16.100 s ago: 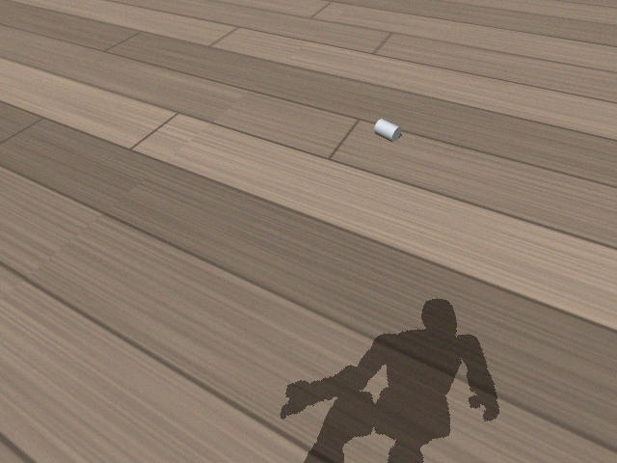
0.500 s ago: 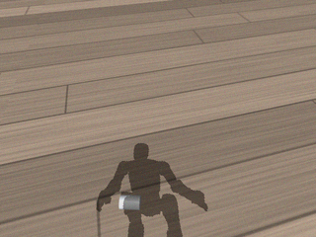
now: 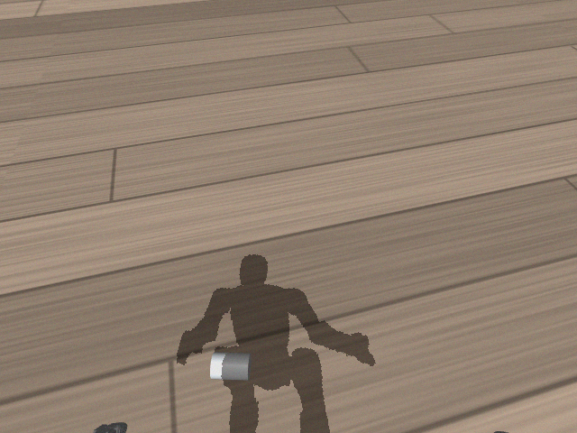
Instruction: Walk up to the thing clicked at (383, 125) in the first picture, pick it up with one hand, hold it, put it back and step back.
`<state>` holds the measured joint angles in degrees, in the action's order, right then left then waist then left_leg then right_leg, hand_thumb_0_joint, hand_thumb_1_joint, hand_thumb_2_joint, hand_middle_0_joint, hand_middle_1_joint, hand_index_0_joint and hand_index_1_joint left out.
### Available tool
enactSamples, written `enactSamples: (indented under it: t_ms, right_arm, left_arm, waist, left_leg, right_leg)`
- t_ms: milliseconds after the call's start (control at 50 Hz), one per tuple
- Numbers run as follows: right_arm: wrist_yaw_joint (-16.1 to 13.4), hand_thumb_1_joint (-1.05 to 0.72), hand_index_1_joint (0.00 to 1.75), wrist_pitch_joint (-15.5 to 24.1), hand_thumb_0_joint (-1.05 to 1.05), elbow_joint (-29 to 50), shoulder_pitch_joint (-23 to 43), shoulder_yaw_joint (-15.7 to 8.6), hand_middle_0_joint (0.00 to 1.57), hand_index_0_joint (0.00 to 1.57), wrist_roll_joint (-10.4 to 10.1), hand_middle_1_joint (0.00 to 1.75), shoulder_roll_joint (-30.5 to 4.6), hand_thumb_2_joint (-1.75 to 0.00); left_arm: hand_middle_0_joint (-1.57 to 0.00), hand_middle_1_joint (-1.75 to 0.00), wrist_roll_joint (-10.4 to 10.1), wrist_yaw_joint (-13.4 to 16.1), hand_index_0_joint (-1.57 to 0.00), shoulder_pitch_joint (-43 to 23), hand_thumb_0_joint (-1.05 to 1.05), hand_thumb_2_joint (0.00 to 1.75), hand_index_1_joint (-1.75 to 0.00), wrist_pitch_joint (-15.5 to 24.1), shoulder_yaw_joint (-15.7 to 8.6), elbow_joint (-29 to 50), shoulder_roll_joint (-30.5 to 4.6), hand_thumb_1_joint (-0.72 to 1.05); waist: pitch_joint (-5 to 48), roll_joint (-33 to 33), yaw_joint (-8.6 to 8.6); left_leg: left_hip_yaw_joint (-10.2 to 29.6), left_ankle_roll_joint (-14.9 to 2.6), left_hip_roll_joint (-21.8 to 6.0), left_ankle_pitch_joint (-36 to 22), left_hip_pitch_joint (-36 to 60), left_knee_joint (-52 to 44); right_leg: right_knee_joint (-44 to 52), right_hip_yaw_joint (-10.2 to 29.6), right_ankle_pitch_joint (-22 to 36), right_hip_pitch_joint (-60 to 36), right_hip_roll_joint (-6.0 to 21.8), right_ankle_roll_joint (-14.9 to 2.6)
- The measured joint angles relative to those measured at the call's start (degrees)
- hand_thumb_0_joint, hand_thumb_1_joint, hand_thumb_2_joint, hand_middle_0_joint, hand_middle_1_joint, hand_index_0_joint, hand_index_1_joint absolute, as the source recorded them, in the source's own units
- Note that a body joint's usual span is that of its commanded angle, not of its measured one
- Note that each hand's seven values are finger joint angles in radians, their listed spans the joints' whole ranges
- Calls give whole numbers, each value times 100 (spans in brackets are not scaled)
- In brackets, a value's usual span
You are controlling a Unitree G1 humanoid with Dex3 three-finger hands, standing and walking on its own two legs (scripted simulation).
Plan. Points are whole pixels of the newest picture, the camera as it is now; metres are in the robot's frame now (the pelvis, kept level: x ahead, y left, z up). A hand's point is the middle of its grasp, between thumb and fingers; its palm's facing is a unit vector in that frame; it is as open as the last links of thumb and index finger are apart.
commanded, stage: walk up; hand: left
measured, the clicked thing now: (231, 366) +0.42 +0.22 -0.73
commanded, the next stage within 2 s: none
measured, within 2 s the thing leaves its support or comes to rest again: neither
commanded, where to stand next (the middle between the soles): +0.05 -0.02 m, yaw +1 degrees
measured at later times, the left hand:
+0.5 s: hand out of the picture +0.06 +0.26 -0.15, palm faces +0.03 -0.95 -0.31, open 7.4 cm
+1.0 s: hand out of the picture +0.04 +0.24 -0.15, palm faces +0.01 -0.88 -0.47, open 7.4 cm
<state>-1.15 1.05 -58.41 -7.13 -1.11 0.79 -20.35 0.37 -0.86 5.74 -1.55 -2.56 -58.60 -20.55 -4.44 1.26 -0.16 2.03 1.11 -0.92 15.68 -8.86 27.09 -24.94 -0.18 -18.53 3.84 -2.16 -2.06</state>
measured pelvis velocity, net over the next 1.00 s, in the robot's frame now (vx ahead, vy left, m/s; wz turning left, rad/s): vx -0.03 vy -0.05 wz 0.03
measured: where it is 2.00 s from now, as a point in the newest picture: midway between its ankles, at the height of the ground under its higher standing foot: outside the picture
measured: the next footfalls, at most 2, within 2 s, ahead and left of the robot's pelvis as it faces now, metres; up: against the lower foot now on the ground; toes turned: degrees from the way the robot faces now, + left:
right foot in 0.90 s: +0.08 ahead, -0.19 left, +0.00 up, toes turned -1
left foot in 1.30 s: -0.02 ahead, +0.16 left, +0.00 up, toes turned +5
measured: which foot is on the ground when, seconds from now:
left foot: down 0.00-0.90, up 0.92-1.00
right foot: down 0.00-0.66, up 0.68-0.88, down 0.90-1.00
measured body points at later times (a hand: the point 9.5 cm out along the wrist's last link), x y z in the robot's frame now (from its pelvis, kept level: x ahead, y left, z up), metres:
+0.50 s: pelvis -0.02 +0.01 +0.01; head -0.01 +0.02 +0.45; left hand +0.06 +0.31 -0.13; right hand +0.06 -0.30 -0.12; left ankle -0.01 +0.14 -0.74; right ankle -0.05 -0.10 -0.74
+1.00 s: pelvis -0.03 -0.05 -0.02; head +0.01 -0.07 +0.43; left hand +0.04 +0.28 -0.12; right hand +0.02 -0.40 -0.15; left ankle -0.03 +0.11 -0.68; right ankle +0.04 -0.19 -0.74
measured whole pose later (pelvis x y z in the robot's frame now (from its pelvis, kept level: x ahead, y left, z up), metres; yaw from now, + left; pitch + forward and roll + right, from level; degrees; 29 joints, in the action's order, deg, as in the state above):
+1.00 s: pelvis -0.03 -0.05 -0.02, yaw +2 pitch -4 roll -1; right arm 1.4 -5.9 -51.3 -14.4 -6.3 3.1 -27.0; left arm 0.6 1.8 11.6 0.5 -3.8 -54.9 -21.2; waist -8.9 -4.4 1.9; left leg 11.5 -0.4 3.7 30.4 -24.2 62.0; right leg -35.8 -0.9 -13.8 18.3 3.0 2.0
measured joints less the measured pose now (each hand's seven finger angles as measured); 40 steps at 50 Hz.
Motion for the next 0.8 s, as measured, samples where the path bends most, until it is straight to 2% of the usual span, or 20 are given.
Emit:
enactSamples:
  t_ms: [220, 640, 680, 720, 760, 800]
  right_arm:
    - [12, -90, 30, 36, 1, -205, -58, 58, 20, 20, 32, 30, 8, -90]
    - [25, -90, 30, 62, 1, -325, -152, 62, 21, 20, 55, 30, 46, -90]
    - [-4, -90, 30, 137, 1, -202, -218, -1, 21, 20, 41, 30, 63, -90]
    - [-58, -90, 30, 251, 1, -13, -357, -101, 21, 20, 57, 30, 61, -90]
    - [-114, -90, 30, 329, 1, 121, -548, -174, 21, 21, 78, 30, 18, -90]
    - [-107, -90, 30, 334, 1, 181, -735, -226, 21, 21, 120, 30, -74, -90]
  left_arm:
    - [-21, -30, 2, -53, -20, -49, 1, 90, -30, -8, -14, -164, 15, 91]
    - [-21, -30, 16, -74, -20, 161, 1, 90, -30, -21, -25, -356, 31, 91]
    - [-21, -30, 109, -167, -20, 191, 1, 90, -30, -91, -100, -230, -26, 91]
    - [-21, -30, 200, -242, -20, 218, 1, 90, -30, -199, -192, -65, -126, 91]
    - [-21, -30, 214, -306, -20, 244, 1, 90, -30, -257, -263, 96, -252, 91]
    - [-21, -30, 177, -372, -20, 294, 1, 90, -30, -236, -318, 222, -368, 91]
  waist:
    - [19, -36, 11]
    - [87, 5, -35]
    - [96, 81, -59]
    - [48, 149, -47]
    - [-12, 207, -12]
    - [-61, 252, 0]
  left_leg:
    - [-7, -7, 20, -260, 108, -352]
    - [-8, -62, 65, -398, 96, -463]
    - [-60, -97, 104, -362, 28, -387]
    - [-92, -130, 106, -318, -23, -301]
    - [-69, -142, 84, -300, -36, -264]
    - [-53, -119, 42, -262, -11, -233]
  right_leg:
    - [305, 6, 234, -86, 27, 18]
    - [432, 3, 377, -86, 76, 79]
    - [-55, 37, 55, 174, 116, 34]
    - [-1244, 126, -626, 689, 114, 22]
    - [-2210, 237, -832, 1160, 181, 12]
    - [-2420, 335, -867, 1424, 362, 17]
